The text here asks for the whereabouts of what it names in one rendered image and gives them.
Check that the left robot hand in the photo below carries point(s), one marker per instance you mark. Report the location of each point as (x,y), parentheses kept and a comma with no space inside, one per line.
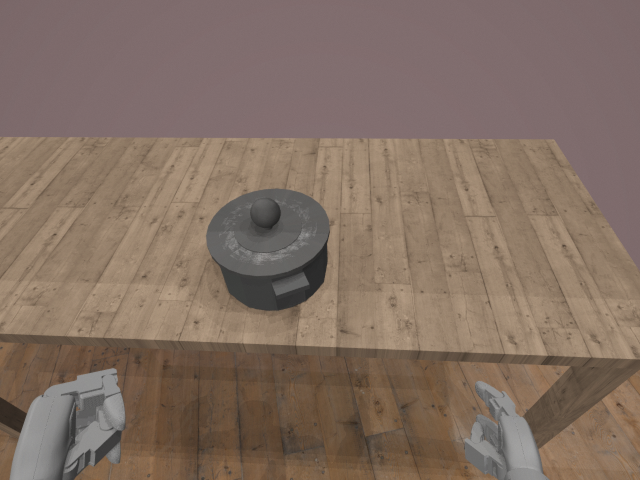
(52,425)

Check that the knob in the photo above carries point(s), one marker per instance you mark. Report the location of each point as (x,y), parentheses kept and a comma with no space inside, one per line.
(265,212)

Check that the table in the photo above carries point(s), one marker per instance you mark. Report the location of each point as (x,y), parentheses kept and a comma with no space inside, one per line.
(469,250)

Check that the pot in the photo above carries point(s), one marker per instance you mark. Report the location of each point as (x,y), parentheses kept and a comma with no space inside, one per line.
(282,292)

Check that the right robot hand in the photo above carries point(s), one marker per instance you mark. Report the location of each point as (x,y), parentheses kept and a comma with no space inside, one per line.
(512,444)

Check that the lid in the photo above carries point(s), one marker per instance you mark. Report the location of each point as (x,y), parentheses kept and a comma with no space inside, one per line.
(244,249)

